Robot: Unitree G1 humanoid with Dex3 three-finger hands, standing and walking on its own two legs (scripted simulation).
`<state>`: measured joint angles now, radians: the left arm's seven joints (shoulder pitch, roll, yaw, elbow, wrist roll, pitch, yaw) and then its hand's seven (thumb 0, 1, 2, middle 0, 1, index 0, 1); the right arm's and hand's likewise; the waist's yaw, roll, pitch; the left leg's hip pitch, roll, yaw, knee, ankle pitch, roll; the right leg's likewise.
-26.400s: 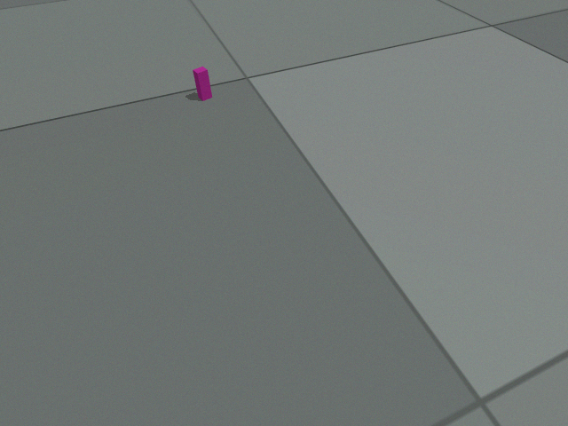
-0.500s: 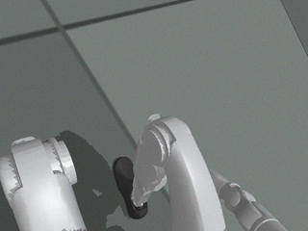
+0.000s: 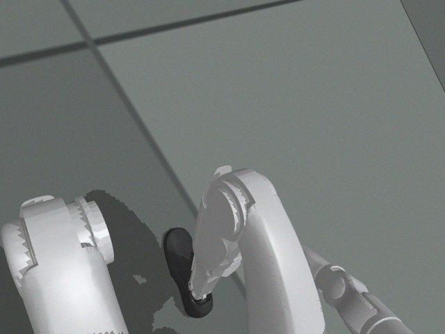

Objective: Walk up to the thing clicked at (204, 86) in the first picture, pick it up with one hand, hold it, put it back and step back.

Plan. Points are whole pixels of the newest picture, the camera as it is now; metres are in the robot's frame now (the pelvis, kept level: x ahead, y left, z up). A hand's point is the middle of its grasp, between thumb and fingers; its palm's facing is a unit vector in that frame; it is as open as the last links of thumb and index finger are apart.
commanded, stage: open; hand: left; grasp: from the side
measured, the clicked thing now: out of the picture +0.41 +0.33 -0.19
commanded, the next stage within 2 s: withdraw in 0.06 s
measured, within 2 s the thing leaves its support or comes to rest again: neither
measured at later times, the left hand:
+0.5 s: hand out of the picture +0.40 +0.40 -0.10, palm faces +0.58 -0.82 -0.02, open 17.5 cm
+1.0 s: hand out of the picture +0.33 +0.45 +0.02, palm faces +0.48 -0.78 -0.39, open 17.2 cm
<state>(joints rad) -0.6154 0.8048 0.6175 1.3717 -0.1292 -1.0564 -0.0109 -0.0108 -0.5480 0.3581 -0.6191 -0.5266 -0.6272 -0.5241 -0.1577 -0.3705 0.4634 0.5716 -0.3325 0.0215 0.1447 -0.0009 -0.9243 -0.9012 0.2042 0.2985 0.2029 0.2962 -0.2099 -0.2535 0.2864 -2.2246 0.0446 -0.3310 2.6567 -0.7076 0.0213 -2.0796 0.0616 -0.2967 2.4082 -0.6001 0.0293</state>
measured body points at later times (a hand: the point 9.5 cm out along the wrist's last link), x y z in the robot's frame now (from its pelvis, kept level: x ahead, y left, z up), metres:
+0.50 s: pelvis +0.00 +0.00 +0.01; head +0.21 +0.18 +0.36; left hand +0.37 +0.44 -0.09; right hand +0.19 -0.24 -0.04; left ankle +0.08 +0.12 -0.25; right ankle +0.14 -0.11 -0.25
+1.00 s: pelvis +0.01 -0.01 +0.08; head +0.20 +0.10 +0.47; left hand +0.30 +0.49 +0.04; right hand +0.21 -0.24 -0.03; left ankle +0.08 +0.12 -0.25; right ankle +0.14 -0.11 -0.25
